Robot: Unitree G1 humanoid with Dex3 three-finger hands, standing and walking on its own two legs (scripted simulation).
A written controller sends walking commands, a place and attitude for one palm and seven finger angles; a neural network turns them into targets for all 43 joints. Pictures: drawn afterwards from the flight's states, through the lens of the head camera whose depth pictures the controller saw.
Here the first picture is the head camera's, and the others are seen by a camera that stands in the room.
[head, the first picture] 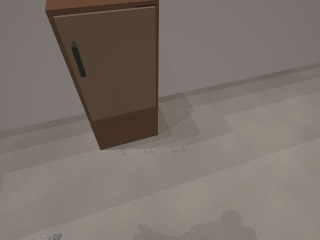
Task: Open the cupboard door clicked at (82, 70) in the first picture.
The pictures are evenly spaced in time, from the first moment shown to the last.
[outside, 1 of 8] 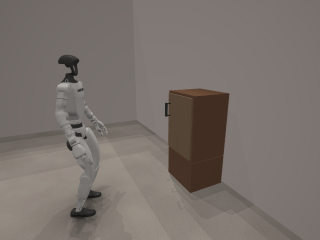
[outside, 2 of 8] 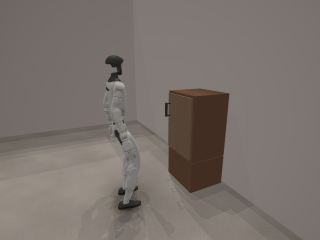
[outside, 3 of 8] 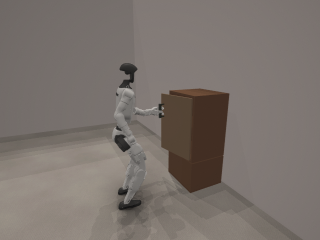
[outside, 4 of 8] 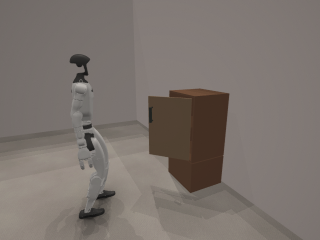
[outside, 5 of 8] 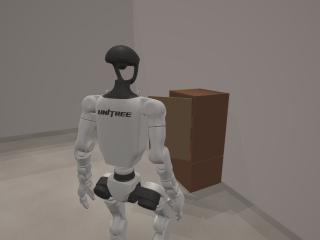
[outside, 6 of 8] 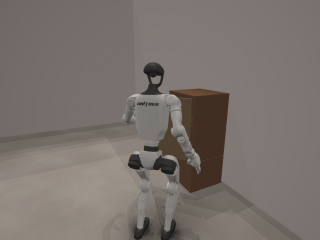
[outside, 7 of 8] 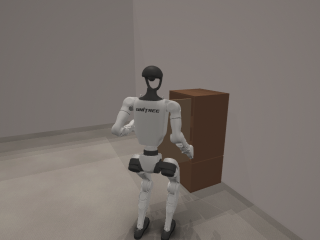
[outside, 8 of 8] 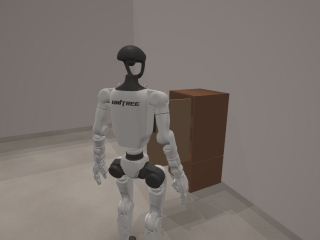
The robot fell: no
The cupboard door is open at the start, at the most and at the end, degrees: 0 87 86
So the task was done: yes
